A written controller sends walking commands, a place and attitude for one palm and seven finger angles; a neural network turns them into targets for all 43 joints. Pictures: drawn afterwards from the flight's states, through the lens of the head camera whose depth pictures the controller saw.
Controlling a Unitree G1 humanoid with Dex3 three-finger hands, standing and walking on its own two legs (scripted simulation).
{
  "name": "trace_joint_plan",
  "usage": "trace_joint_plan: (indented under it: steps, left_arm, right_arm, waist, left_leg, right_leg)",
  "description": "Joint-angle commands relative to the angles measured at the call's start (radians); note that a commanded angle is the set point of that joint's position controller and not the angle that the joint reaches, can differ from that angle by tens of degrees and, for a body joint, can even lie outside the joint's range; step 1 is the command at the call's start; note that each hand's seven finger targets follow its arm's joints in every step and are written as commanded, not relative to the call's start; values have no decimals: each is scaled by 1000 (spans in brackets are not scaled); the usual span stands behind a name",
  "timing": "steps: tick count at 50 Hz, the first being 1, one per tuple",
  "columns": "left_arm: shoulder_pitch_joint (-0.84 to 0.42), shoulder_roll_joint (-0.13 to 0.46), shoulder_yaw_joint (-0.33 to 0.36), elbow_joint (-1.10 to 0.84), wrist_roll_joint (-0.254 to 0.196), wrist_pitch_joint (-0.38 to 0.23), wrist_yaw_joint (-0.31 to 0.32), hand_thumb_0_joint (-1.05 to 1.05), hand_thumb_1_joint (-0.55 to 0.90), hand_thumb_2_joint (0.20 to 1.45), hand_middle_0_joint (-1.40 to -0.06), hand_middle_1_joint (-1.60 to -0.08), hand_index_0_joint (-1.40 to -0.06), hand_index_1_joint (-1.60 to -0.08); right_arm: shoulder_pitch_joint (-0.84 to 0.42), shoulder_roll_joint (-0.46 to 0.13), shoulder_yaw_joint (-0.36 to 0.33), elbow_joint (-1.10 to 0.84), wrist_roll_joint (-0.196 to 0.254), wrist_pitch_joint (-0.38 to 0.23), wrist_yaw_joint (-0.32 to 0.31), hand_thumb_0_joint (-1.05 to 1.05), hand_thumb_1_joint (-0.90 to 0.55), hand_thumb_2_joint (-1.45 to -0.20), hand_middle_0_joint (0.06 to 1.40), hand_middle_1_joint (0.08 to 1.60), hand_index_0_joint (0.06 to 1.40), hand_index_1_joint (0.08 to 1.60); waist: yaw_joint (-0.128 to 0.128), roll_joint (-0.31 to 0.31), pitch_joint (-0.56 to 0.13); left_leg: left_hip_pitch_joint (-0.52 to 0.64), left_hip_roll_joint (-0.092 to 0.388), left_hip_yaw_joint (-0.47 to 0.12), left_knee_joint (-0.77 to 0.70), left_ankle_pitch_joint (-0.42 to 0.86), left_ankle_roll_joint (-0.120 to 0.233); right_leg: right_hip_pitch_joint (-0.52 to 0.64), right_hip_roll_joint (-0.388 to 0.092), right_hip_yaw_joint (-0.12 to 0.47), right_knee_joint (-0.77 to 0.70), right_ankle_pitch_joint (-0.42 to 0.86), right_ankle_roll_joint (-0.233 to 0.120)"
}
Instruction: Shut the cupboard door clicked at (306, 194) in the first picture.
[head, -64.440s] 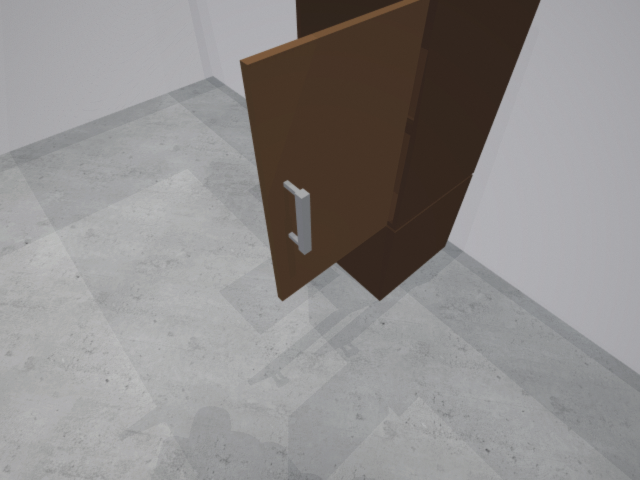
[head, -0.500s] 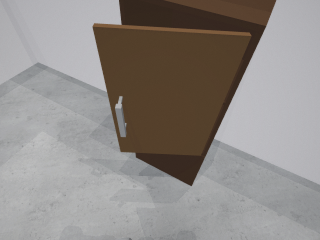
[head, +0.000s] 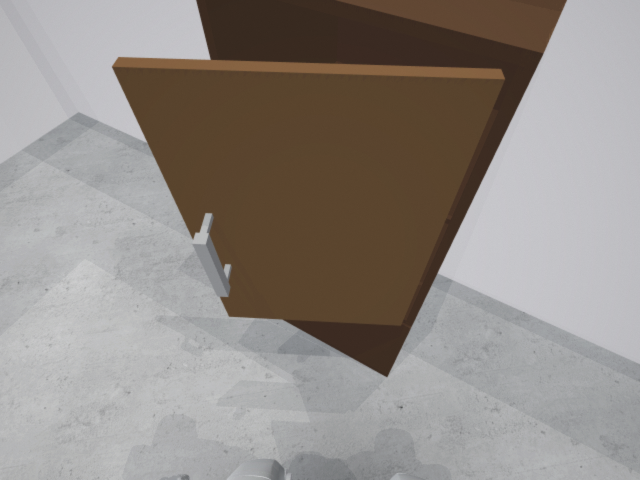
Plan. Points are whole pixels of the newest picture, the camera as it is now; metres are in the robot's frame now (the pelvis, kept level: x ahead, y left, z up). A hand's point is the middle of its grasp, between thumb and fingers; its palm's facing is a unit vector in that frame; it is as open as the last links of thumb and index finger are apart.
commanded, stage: come to a stop and stand still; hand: left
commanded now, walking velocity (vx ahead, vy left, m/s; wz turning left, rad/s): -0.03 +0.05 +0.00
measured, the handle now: (216, 257) +0.42 +0.19 -0.05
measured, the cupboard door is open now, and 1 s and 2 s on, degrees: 26 26 26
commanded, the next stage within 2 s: look again from close up in 1.00 s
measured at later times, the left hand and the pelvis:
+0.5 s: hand out of the picture +0.00 +0.19 -0.17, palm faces -0.01 -0.98 -0.18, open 7.3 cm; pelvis -0.02 +0.02 +0.01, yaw -2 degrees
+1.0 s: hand out of the picture -0.05 +0.14 -0.16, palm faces +0.02 -0.99 -0.12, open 7.4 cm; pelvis -0.02 +0.00 +0.01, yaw -2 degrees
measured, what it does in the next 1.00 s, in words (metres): steps on the spot: left foot, then right foot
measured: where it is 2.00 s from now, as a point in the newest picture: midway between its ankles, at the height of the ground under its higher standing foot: outside the picture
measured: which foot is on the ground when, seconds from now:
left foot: up 0.00-0.10, down 0.12-1.00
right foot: down 0.00-0.12, up 0.14-0.40, down 0.42-1.00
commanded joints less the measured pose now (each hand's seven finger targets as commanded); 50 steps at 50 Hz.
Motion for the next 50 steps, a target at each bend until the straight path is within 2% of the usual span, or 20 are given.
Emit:
trace_joint_plan:
  steps: [1, 3, 4, 5, 6, 7, 8, 10, 13, 15, 16, 18, 19, 21, 22, 24, 25, 29, 38, 50]
  left_arm:
    - [51, 217, 54, -63, 6, 6, 17, 0, 900, 900, -200, -300, -200, -300]
    - [18, 209, 52, -71, 2, 14, 12, 0, 900, 900, -200, -300, -200, -300]
    - [14, 189, 48, -79, -7, 21, 8, 0, 900, 900, -200, -300, -200, -300]
    - [40, 127, 36, -91, -15, 32, 2, 0, 900, 900, -200, -300, -200, -300]
    - [38, 76, 23, -107, -21, 37, 2, 0, 900, 900, -200, -300, -200, -300]
    - [19, 98, 22, -103, -14, 41, 3, 0, 900, 900, -200, -300, -200, -300]
    - [28, 96, 22, -89, -8, 40, 1, 0, 900, 900, -200, -300, -200, -300]
    - [82, 90, 16, -38, -10, 27, -9, 0, 900, 900, -200, -300, -200, -300]
    - [75, 75, -2, -11, -16, 17, -14, 0, 900, 900, -200, -300, -200, -300]
    - [59, 69, -10, -7, -21, 16, -15, 0, 900, 900, -200, -300, -200, -300]
    - [73, 69, -11, 3, -22, 16, -15, 0, 900, 900, -200, -300, -200, -300]
    - [119, 76, -11, 28, -21, 14, -14, 0, 900, 900, -200, -300, -200, -300]
    - [153, 80, -11, 43, -20, 10, -12, 0, 900, 900, -200, -300, -200, -300]
    - [172, 104, -17, 65, -20, -1, -4, 0, 900, 900, -200, -300, -200, -300]
    - [171, 109, -23, 68, -21, -4, -3, 0, 900, 900, -200, -300, -200, -300]
    - [174, 95, -28, 84, -21, -17, -2, 0, 900, 900, -200, -300, -200, -300]
    - [166, 93, -33, 89, -23, -19, -1, 0, 900, 900, -200, -300, -200, -300]
    - [179, 84, -41, 107, -25, -16, 1, 0, 900, 900, -200, -300, -200, -300]
    - [238, 59, -42, 129, -29, -20, 6, 0, 900, 900, -200, -300, -200, -300]
    - [279, 26, -41, 128, -28, -26, 11, 0, 900, 900, -200, -300, -200, -300]
  right_arm:
    - [71, -30, -5, -66, -6, -10, 8, 0, -900, -900, 200, 300, 200, 300]
    - [134, -24, -6, -57, -8, -18, 9, 0, -900, -900, 200, 300, 200, 300]
    - [173, -39, -6, -49, -11, -24, 11, 0, -900, -900, 200, 300, 200, 300]
    - [155, -101, -14, -64, -20, -38, 12, 0, -900, -900, 200, 300, 200, 300]
    - [100, -170, -20, -105, -29, -39, 9, 0, -900, -900, 200, 300, 200, 300]
    - [44, -151, -13, -122, -33, -47, 1, 0, -900, -900, 200, 300, 200, 300]
    - [10, -138, -4, -120, -35, -54, -6, 0, -900, -900, 200, 300, 200, 300]
    - [-18, -103, 14, -108, -30, -63, -12, 0, -900, -900, 200, 300, 200, 300]
    - [29, -93, 13, -75, -25, -67, -20, 0, -900, -900, 200, 300, 200, 300]
    - [64, -115, 10, -49, -25, -62, -20, 0, -900, -900, 200, 300, 200, 300]
    - [65, -122, 10, -41, -23, -61, -21, 0, -900, -900, 200, 300, 200, 300]
    - [59, -120, 11, -26, -17, -57, -21, 0, -900, -900, 200, 300, 200, 300]
    - [55, -110, 15, -21, -13, -57, -21, 0, -900, -900, 200, 300, 200, 300]
    - [51, -65, 29, -14, -3, -60, -14, 0, -900, -900, 200, 300, 200, 300]
    - [56, -50, 35, -6, -4, -60, -8, 0, -900, -900, 200, 300, 200, 300]
    - [56, -49, 36, 19, -9, -58, -8, 0, -900, -900, 200, 300, 200, 300]
    - [61, -54, 39, 31, -8, -57, -8, 0, -900, -900, 200, 300, 200, 300]
    - [71, -42, 50, 69, -6, -52, -5, 0, -900, -900, 200, 300, 200, 300]
    - [132, -7, 56, 113, -6, -50, -8, 0, -900, -900, 200, 300, 200, 300]
    - [166, 23, 52, 120, -6, -58, -15, 0, -900, -900, 200, 300, 200, 300]
  waist:
    - [17, -203, -175]
    - [-14, -193, -186]
    - [-34, -138, -175]
    - [-20, 104, -157]
    - [-17, 307, -104]
    - [-16, 229, -88]
    - [12, 201, -76]
    - [32, 113, -111]
    - [1, 85, -144]
    - [-18, 80, -154]
    - [-15, 98, -161]
    - [1, 89, -146]
    - [15, 54, -148]
    - [4, -20, -113]
    - [-2, -2, -112]
    - [-3, -102, -146]
    - [-8, -110, -135]
    - [-2, -52, -31]
    - [5, -43, -12]
    - [7, -36, -27]
  left_leg:
    - [17, 14, -15, -112, 81, -3]
    - [147, -1, 28, -337, 226, 2]
    - [234, 11, 31, -468, 334, 9]
    - [232, 159, -169, -602, 388, 62]
    - [65, 327, -345, -731, 414, 157]
    - [-31, 332, -377, -762, 344, 214]
    - [-20, 307, -354, -747, 365, 221]
    - [106, 246, -243, -696, 485, 203]
    - [256, 243, -178, -656, 709, 202]
    - [296, 252, -187, -645, 755, 200]
    - [304, 249, -188, -640, 751, 195]
    - [253, 230, -171, -616, 706, 169]
    - [219, 202, -156, -592, 647, 139]
    - [154, 118, -82, -580, 467, 70]
    - [179, 99, -68, -595, 440, 60]
    - [235, 95, -41, -569, 499, 54]
    - [247, 96, -41, -581, 484, 53]
    - [218, 92, -43, -623, 398, 51]
    - [203, 82, -40, -629, 364, 49]
    - [201, 89, -39, -600, 434, 51]
  right_leg:
    - [110, -260, 191, -144, 582, -195]
    - [41, -211, 164, -106, 375, -143]
    - [-33, -166, 133, -58, 206, -95]
    - [-131, -47, 58, 72, -61, -26]
    - [-121, 43, 37, 224, -301, 18]
    - [-70, 34, 117, 342, -292, 9]
    - [-89, 39, 141, 401, -262, 3]
    - [-99, 39, 146, 381, -182, 8]
    - [-65, 38, 106, 208, -185, 20]
    - [-12, 45, 84, 95, -198, 18]
    - [12, 49, 78, 46, -175, 16]
    - [100, 52, 72, -96, -74, 7]
    - [160, 45, 79, -195, 18, 2]
    - [186, -37, 163, -245, 128, -34]
    - [155, -58, 165, -235, 136, -45]
    - [152, -35, 163, -228, 214, -42]
    - [138, -36, 159, -235, 195, -39]
    - [84, -22, 170, -287, 36, -35]
    - [78, -14, 173, -308, -27, -43]
    - [83, -11, 176, -276, 62, -49]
